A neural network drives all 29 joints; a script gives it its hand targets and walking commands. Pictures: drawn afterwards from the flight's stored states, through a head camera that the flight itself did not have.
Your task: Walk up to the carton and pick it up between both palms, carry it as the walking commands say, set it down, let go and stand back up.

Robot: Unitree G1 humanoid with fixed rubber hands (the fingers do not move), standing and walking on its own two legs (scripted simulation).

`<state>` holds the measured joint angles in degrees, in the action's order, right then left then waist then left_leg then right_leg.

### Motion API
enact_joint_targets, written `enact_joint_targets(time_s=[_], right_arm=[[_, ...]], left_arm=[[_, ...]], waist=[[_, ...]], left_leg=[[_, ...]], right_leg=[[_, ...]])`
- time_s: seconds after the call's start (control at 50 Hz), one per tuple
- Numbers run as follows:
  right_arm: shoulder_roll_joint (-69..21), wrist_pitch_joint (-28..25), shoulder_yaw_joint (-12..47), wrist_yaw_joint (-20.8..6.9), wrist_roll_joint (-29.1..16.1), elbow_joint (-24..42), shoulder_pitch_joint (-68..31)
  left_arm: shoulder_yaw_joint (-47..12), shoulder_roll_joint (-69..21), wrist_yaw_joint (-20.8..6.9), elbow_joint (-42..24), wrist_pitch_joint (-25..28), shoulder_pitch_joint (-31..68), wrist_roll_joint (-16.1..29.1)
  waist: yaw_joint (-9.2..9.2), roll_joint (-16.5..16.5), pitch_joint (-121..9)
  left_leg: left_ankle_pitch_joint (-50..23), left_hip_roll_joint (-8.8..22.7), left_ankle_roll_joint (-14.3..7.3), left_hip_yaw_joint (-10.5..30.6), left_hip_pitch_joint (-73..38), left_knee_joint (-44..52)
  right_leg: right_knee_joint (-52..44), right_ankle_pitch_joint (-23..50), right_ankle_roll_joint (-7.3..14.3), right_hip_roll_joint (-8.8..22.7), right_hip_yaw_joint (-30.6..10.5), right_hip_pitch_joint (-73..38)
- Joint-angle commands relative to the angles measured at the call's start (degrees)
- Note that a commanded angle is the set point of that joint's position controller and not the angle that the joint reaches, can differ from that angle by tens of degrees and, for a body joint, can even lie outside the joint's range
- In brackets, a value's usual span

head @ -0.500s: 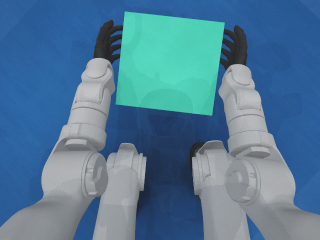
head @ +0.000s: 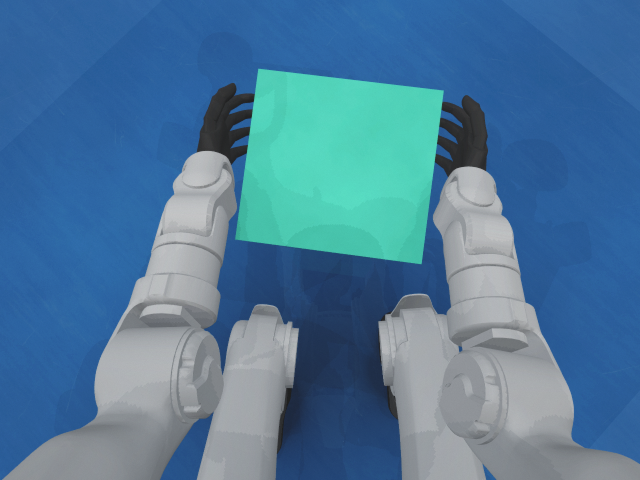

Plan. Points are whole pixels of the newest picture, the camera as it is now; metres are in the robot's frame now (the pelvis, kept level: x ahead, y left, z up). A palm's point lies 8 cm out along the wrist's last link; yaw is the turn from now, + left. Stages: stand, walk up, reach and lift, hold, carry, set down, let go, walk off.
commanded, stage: reach and lift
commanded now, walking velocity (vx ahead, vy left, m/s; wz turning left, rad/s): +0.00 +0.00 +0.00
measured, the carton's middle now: (337, 183) +0.48 -0.02 -0.18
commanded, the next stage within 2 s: none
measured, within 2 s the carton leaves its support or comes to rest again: neither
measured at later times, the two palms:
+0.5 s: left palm (199, 151) +0.47 +0.11 -0.02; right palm (495, 162) +0.45 -0.17 -0.02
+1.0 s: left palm (161, 130) +0.46 +0.11 +0.06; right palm (544, 136) +0.44 -0.17 +0.07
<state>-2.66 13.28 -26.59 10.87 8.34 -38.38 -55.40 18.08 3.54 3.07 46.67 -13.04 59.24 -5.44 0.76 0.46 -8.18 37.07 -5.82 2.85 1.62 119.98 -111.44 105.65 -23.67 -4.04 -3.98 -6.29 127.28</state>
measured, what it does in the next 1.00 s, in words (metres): rises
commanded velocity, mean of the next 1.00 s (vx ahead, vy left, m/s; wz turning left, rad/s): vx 0.00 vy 0.00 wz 0.00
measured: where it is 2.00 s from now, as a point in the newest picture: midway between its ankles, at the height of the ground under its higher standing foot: (335, 402)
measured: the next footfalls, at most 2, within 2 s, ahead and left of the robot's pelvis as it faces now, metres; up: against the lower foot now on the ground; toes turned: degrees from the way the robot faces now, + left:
none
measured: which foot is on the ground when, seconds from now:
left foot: down 0.00-1.00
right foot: down 0.00-1.00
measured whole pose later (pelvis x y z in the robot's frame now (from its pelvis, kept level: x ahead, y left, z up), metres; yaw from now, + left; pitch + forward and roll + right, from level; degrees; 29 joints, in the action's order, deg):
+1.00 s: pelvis +0.03 +0.00 +0.12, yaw -2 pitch +39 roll +2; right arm -8.6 14.4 -25.9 10.1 12.6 -34.8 -42.1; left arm 19.8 -1.4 2.8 43.0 -14.6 43.8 -8.4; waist 0.3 0.6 -15.1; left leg 35.0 -4.4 2.1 3.2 94.1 -90.4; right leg 85.8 -23.4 -2.7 -3.7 -5.6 100.9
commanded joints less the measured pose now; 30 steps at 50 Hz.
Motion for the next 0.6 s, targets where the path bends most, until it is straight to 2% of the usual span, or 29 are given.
enact_joint_targets(time_s=[0.0, 0.02, 0.04, 0.08, 0.1, 0.12, 0.14, 0.16, 0.18, 0.2, 0.22, 0.24, 0.26, 0.28, 0.3, 0.32, 0.34, 0.36, 0.38, 0.4, 0.42, 0.44, 0.46, 0.48, 0.5, 0.52, 0.54, 0.56, 0.58], right_arm=[[-53.9, -0.3, 32.7, -15.6, -4.2, -2.0, -35.2], [-54.3, -0.1, 31.6, -15.7, -4.0, -4.4, -34.3], [-57.3, -0.2, 35.7, -15.7, -6.4, 0.2, -37.2], [-55.3, -0.5, 36.2, -15.7, -6.7, 2.4, -35.7], [-53.8, -0.2, 34.8, -15.6, -5.7, 0.3, -34.8], [-56.0, 0.3, 31.6, -15.5, -3.2, -3.6, -29.9], [-55.2, -0.4, 31.1, -15.7, -3.4, -4.8, -31.7], [-56.7, 0.0, 32.5, -15.1, -3.7, -1.0, -31.5], [-58.2, 0.7, 32.0, -15.5, -2.6, -4.7, -26.2], [-58.8, 0.6, 34.4, -15.3, -3.6, -1.5, -28.2], [-58.5, 1.1, 34.5, -15.3, -3.6, 0.3, -28.6], [-56.9, 1.1, 32.8, -15.7, -2.3, -4.4, -27.2], [-60.5, 1.1, 32.3, -15.8, -3.3, -4.9, -25.7], [-60.5, 1.0, 35.9, -15.5, -4.6, 0.6, -30.0], [-60.2, 1.1, 34.8, -15.6, -4.7, -1.4, -27.8], [-59.9, 1.2, 36.9, -15.9, -5.0, 0.8, -28.8], [-58.9, 1.2, 34.5, -15.9, -3.9, -2.7, -28.9], [-60.9, 1.5, 35.3, -15.8, -3.1, -3.2, -26.7], [-59.8, 1.0, 36.8, -16.0, -4.3, 0.1, -29.2], [-61.3, 1.2, 36.1, -15.3, -4.0, 1.2, -25.4], [-61.5, 1.5, 38.8, -15.5, -5.4, 1.9, -27.9], [-62.1, 1.3, 39.8, -15.1, -6.0, 4.9, -28.1], [-61.0, 0.4, 40.9, -14.7, -6.3, 6.1, -28.2], [-61.4, 1.3, 39.3, -14.7, -4.7, 2.5, -24.8], [-62.2, 1.7, 37.0, -14.7, -3.5, -1.7, -22.4], [-60.7, 1.6, 36.9, -14.3, -2.7, -1.6, -23.0], [-59.6, 2.3, 34.6, -14.8, -1.4, -4.2, -21.8], [-59.8, 2.4, 35.3, -15.0, -1.8, -4.0, -24.6], [-61.7, 2.7, 32.9, -15.3, -0.3, -7.3, -22.4]], left_arm=[[-24.1, -58.1, -13.6, -3.8, 1.3, 35.3, 4.3], [-23.0, -55.2, -13.3, -4.0, 1.8, 37.6, 3.5], [-25.9, -58.7, -13.2, -6.9, 2.1, 35.2, 5.6], [-28.8, -58.6, -12.5, -9.6, 1.8, 36.7, 7.3], [-26.4, -57.0, -12.7, -6.2, 1.7, 32.8, 6.2], [-25.0, -55.2, -13.1, -7.8, 1.9, 34.5, 4.7], [-23.3, -58.2, -13.3, -1.3, 1.1, 30.0, 2.6], [-25.9, -61.0, -13.6, -4.7, 1.3, 29.4, 5.1], [-25.8, -59.4, -13.5, -6.5, 1.9, 30.4, 5.6], [-25.7, -58.9, -13.8, -7.9, 1.7, 31.8, 5.3], [-27.0, -58.9, -14.0, -9.9, 1.6, 32.9, 6.2], [-23.8, -58.7, -14.1, -2.3, 0.9, 30.6, 4.0], [-24.4, -57.7, -14.0, -5.2, 1.0, 30.4, 3.2], [-25.9, -59.9, -13.8, -5.8, 0.8, 29.5, 5.0], [-25.0, -60.0, -13.7, -3.7, 0.5, 26.4, 3.5], [-26.1, -58.9, -13.9, -6.7, 1.0, 28.9, 4.7], [-23.1, -58.4, -14.1, -1.7, 0.5, 26.0, 1.9], [-23.6, -57.8, -13.9, -6.3, 1.8, 30.5, 4.0], [-24.3, -59.0, -13.9, -5.6, 1.2, 28.3, 3.6], [-26.2, -58.6, -14.5, -9.3, 1.6, 31.2, 5.5], [-26.4, -58.7, -14.2, -8.4, 2.1, 29.1, 5.3], [-28.5, -57.8, -14.4, -10.6, 1.8, 31.2, 7.5], [-29.6, -58.0, -14.3, -12.2, 2.2, 32.0, 8.1], [-29.5, -59.3, -13.9, -10.0, 1.5, 30.8, 7.4], [-27.5, -58.5, -14.1, -9.8, 1.4, 31.0, 7.2], [-26.9, -60.4, -14.0, -7.4, 0.7, 30.6, 6.7], [-25.0, -57.2, -14.3, -7.9, 0.5, 30.5, 4.6], [-23.8, -60.4, -14.8, -2.5, -0.5, 26.8, 3.3], [-20.4, -59.4, -15.5, -1.0, 0.1, 26.9, 2.0]], waist=[[-0.83, -0.1, -55.7], [-2.01, 1.4, -52.8], [-2.70, -2.2, -61.3], [0.41, 1.0, -66.5], [0.51, -1.5, -60.4], [0.76, -1.0, -58.8], [-0.15, 1.4, -52.4], [1.85, -0.7, -57.1], [1.55, -3.2, -54.7], [-0.30, -2.7, -59.5], [0.63, -3.2, -63.8], [0.41, -1.3, -54.6], [-2.10, 0.6, -56.1], [0.02, -2.4, -59.5], [-3.31, 1.2, -55.7], [-1.02, -2.2, -61.8], [-3.95, 1.5, -54.2], [-0.88, -3.9, -55.6], [-3.62, -1.5, -58.5], [0.35, -2.9, -61.3], [-2.75, -3.8, -60.6], [-0.58, -4.7, -64.7], [-1.03, -3.9, -63.8], [1.37, -3.6, -63.2], [0.57, -3.6, -58.5], [1.16, -3.6, -55.5], [-0.28, -2.3, -51.3], [-1.81, -2.5, -50.0], [-1.45, -5.4, -45.5]], left_leg=[[-10.5, -4.8, -2.7, -4.1, -19.8, 15.9], [-9.2, -4.7, -2.7, -5.1, -18.1, 16.2], [-14.4, -5.1, -3.1, -3.6, -24.5, 16.7], [-17.4, -5.1, -2.2, -3.9, -28.3, 16.2], [-16.7, -4.8, -1.9, -3.6, -24.3, 16.6], [-15.2, -5.0, -2.0, -4.4, -23.4, 17.2], [-12.9, -5.1, -2.5, -3.5, -21.7, 18.0], [-14.1, -5.5, -2.6, -4.1, -22.6, 18.1], [-12.8, -5.5, -2.4, -3.8, -20.6, 17.6], [-15.5, -5.5, -2.1, -4.0, -21.6, 18.4], [-15.3, -5.7, -2.1, -4.5, -22.1, 18.5], [-12.1, -5.1, -2.2, -4.1, -19.6, 19.9], [-11.4, -5.6, -2.8, -5.4, -23.5, 20.3], [-13.1, -5.6, -3.2, -3.7, -25.0, 20.1], [-14.6, -5.2, -2.4, -4.9, -26.3, 21.1], [-15.7, -5.7, -2.8, -4.5, -27.5, 20.7], [-11.4, -5.4, -2.9, -5.4, -22.6, 21.6], [-12.5, -5.3, -3.8, -3.6, -26.3, 22.1], [-13.5, -5.5, -3.0, -4.6, -28.9, 22.0], [-11.8, -5.6, -3.0, -5.5, -25.9, 21.6], [-15.1, -5.7, -2.8, -5.2, -25.1, 21.7], [-16.0, -5.4, -3.2, -3.6, -29.6, 22.5], [-18.4, -5.2, -2.7, -3.8, -27.5, 21.7], [-17.0, -5.2, -3.0, -3.1, -31.3, 22.2], [-13.8, -4.8, -2.8, -3.0, -30.7, 23.7], [-10.7, -4.8, -3.1, -2.6, -29.2, 24.3], [-7.3, -4.7, -2.7, -3.7, -24.9, 25.5], [-7.0, -4.6, -3.2, -3.5, -26.6, 26.2], [-6.6, -5.0, -3.4, -4.2, -23.1, 25.1]], right_leg=[[-5.8, 6.2, 1.6, -5.7, 11.5, -43.4], [-6.9, 5.8, 1.9, -5.8, 10.9, -41.7], [-6.8, 9.2, 1.3, -5.5, 11.5, -48.8], [-5.7, 12.4, 1.4, -5.7, 12.3, -47.9], [-7.1, 11.7, 1.0, -5.2, 12.1, -46.6], [-8.3, 11.2, 1.0, -5.8, 11.3, -46.7], [-8.2, 8.2, 1.6, -5.5, 11.1, -43.4], [-9.6, 9.9, 1.5, -5.9, 10.9, -51.3], [-9.5, 10.0, 1.3, -5.9, 10.8, -49.7], [-10.0, 12.9, 1.4, -6.0, 10.0, -53.7], [-10.3, 14.3, 1.0, -6.0, 10.4, -58.3], [-11.3, 11.1, 1.1, -5.6, 10.2, -49.9], [-10.9, 9.0, 1.1, -5.9, 10.8, -50.7], [-11.5, 10.4, 1.1, -6.4, 10.3, -53.1], [-12.1, 11.0, 1.2, -6.3, 9.4, -52.4], [-12.9, 12.4, 1.0, -6.1, 10.2, -55.2], [-13.4, 8.9, 1.2, -5.9, 9.2, -54.2], [-13.5, 9.9, 0.8, -5.7, 10.2, -52.1], [-14.2, 9.4, 0.7, -6.1, 10.2, -52.8], [-16.4, 10.3, 0.9, -6.2, 9.0, -62.0], [-14.8, 13.6, 0.6, -6.1, 8.8, -60.7], [-14.9, 15.6, 0.2, -6.2, 9.8, -60.9], [-15.0, 17.5, 0.6, -5.7, 9.4, -62.1], [-15.4, 15.1, 0.4, -6.3, 10.5, -59.2], [-15.9, 11.7, 0.7, -5.8, 10.3, -57.1], [-17.3, 8.1, 1.1, -5.7, 9.3, -57.7], [-17.7, 6.4, 1.4, -5.7, 8.7, -56.2], [-18.9, 3.7, 1.3, -5.2, 8.5, -56.0], [-21.3, 2.1, 1.2, -5.4, 7.7, -56.0]])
